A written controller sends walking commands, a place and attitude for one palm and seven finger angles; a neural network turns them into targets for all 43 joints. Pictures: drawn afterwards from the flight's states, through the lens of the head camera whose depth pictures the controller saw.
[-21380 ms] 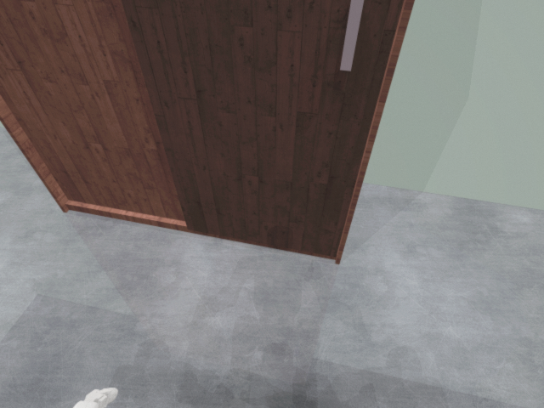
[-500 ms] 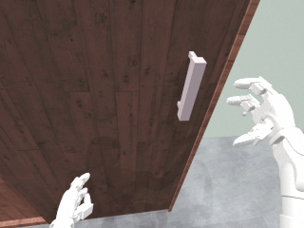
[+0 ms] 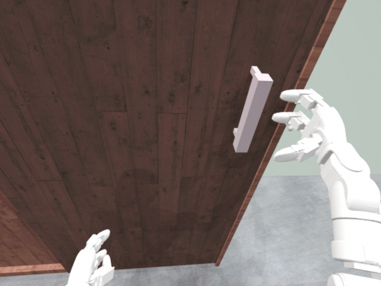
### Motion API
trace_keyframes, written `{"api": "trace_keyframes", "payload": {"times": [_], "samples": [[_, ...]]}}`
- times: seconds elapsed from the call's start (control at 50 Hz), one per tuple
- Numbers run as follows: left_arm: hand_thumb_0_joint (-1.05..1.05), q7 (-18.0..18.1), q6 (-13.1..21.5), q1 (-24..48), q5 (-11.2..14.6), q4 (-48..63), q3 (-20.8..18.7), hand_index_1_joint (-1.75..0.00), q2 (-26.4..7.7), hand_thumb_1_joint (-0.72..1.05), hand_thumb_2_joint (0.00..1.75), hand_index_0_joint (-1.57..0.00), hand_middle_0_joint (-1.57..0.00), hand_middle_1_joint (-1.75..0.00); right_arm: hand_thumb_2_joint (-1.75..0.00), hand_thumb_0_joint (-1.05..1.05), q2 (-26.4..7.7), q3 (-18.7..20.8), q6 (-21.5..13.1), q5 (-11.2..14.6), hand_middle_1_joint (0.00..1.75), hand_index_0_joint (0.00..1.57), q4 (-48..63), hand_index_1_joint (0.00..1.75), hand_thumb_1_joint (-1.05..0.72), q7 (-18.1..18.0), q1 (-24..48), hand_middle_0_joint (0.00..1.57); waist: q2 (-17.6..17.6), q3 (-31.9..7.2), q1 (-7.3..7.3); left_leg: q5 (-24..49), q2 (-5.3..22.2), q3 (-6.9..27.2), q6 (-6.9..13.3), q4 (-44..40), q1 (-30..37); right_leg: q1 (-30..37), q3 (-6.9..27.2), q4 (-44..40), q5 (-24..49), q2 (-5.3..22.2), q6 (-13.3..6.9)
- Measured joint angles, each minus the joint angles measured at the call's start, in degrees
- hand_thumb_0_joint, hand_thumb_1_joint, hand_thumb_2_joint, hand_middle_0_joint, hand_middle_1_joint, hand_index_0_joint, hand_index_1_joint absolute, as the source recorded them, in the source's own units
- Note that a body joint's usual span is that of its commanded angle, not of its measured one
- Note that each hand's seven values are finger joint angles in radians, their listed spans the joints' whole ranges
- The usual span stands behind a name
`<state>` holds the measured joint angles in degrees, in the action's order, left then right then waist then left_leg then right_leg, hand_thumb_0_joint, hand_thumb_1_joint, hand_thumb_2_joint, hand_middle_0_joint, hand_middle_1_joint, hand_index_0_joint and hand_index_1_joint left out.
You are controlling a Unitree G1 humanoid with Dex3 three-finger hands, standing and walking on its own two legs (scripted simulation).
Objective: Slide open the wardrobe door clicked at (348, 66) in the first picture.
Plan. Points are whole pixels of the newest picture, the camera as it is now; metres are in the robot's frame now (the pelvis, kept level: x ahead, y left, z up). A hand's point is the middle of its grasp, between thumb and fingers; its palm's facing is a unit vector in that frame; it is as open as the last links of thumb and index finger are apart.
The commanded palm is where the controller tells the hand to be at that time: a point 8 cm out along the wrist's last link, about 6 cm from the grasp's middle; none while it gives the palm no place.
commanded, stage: move the hooked fingers beside the handle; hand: right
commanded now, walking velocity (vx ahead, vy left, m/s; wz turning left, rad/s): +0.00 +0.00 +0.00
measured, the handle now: (247, 110) +0.40 -0.07 +0.22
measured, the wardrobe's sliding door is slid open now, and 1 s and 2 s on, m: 0.00 0.00 0.00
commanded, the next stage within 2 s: feel for the door with the fingertips in 0.84 s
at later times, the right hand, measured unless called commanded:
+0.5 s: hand (278, 134) +0.35 -0.13 +0.21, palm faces -0.14 +0.99 -0.04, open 14.0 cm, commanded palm +0.34 -0.18 +0.22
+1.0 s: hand (287, 130) +0.35 -0.14 +0.22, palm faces -0.10 +0.99 -0.06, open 14.0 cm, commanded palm +0.33 -0.18 +0.22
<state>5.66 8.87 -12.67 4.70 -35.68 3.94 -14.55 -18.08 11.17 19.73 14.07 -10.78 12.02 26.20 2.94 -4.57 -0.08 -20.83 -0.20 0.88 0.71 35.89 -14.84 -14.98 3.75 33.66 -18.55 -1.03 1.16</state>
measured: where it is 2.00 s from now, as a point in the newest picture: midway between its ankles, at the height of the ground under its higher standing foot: outside the picture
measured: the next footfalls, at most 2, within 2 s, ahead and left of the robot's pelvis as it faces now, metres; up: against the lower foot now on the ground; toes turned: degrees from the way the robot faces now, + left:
none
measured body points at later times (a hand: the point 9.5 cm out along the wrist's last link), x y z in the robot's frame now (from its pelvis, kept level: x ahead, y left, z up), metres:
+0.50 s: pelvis +0.00 +0.00 +0.00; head -0.03 +0.03 +0.45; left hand +0.19 +0.22 -0.07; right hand +0.35 -0.18 +0.21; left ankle -0.02 +0.11 -0.73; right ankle -0.01 -0.14 -0.73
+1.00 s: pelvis +0.01 +0.00 +0.00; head -0.03 +0.03 +0.45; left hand +0.19 +0.24 -0.07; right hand +0.35 -0.19 +0.22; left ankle -0.02 +0.11 -0.73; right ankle -0.01 -0.14 -0.73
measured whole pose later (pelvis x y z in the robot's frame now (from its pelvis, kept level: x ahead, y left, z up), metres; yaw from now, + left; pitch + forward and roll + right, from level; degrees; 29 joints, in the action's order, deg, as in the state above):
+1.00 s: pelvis +0.01 +0.00 +0.00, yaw +0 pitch -1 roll -1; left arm 6.1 6.3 -11.8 4.6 -34.9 3.4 -14.8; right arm -16.6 9.8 19.9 14.3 -4.2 10.4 21.8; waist 2.7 -4.2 0.3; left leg -20.9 -0.4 0.9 0.8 34.4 -12.4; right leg -12.5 3.6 32.3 -18.7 -0.7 1.2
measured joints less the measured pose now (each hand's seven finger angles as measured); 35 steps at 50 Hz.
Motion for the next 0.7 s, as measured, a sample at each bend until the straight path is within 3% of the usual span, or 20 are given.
{"api": "trace_keyframes", "payload": {"times": [0.18, 0.4, 0.52, 0.6, 0.7], "samples": [[0.02, 0.19, -0.03, -0.63, -0.14, 0.46, -0.76, -0.30, -0.50, 0.90, 0.90, -0.20, -0.20, -0.30, -0.30, -0.01, 1.51, -0.65, -1.55, 0.51, 1.20, 0.30, 5.83, 1.20, 0.50, 0.10, -5.64, 0.30, -0.09, 0.24, 0.07, -0.14, -0.06, 0.45, -0.09, -0.17, 0.85, 1.06, -0.48, -0.30, -0.24, 0.09, -0.11], [0.01, 0.38, -0.54, 1.41, 0.13, 0.55, -0.52, -0.30, -0.34, 0.90, 0.90, -0.20, -0.20, -0.30, -0.30, -0.01, 2.01, -2.64, 0.83, 0.26, 1.20, 0.30, 4.02, 1.20, 0.51, -0.74, -1.91, 0.30, 0.38, 0.48, 0.98, 0.13, 0.34, -0.30, -0.20, -0.48, 0.95, 0.71, 0.23, -0.26, 0.16, -0.30, -0.21], [0.01, 0.16, -1.13, 2.07, -0.18, 0.89, 0.06, -0.30, 0.56, 0.90, 0.90, -0.20, -0.20, -0.30, -0.30, -0.01, 3.54, -3.79, 0.78, 0.15, 1.20, 0.30, 4.01, 1.20, 0.51, -1.84, -2.27, 0.30, 0.04, 0.72, 0.69, -0.03, 0.44, 0.00, -0.21, -0.22, 0.86, 0.97, -0.08, -0.56, 0.23, -0.38, -0.22], [0.01, 0.10, -1.57, 1.98, -0.39, 0.88, 0.45, -0.30, 1.06, 0.90, 0.90, -0.20, -0.20, -0.30, -0.30, -0.01, 2.78, -2.92, -0.30, -0.48, 1.20, 0.30, 3.84, 1.20, 0.50, -3.01, -1.54, 0.31, -0.34, 0.81, 0.31, -0.04, 0.20, 0.22, -0.05, -0.41, 1.26, 1.53, -0.31, -0.87, 0.14, -0.12, -0.10], [0.01, -0.01, -2.42, 1.11, -0.17, 0.77, 0.32, -0.30, 0.57, 0.90, 0.90, -0.21, -0.20, -0.30, -0.30, -0.01, 1.65, -2.28, 0.18, -0.30, 1.22, 0.30, 2.29, 1.20, 0.50, -1.97, -0.79, 0.34, -0.05, 0.33, 0.23, 0.04, -0.01, 0.17, 0.03, -0.94, 1.62, 1.77, -0.28, -1.08, 0.02, 0.10, -0.02]]}}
